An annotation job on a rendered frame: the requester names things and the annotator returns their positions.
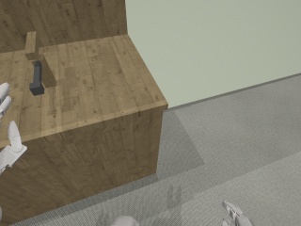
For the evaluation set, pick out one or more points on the left robot thigh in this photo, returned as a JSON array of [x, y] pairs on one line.
[[124, 221]]

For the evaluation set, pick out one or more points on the right robot hand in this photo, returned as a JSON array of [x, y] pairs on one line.
[[236, 214]]

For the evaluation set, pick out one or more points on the counter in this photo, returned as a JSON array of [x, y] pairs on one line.
[[98, 124]]

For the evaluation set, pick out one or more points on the tap lever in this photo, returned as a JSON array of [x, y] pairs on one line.
[[36, 87]]

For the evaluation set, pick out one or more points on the left robot hand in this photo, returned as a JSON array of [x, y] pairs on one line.
[[11, 154]]

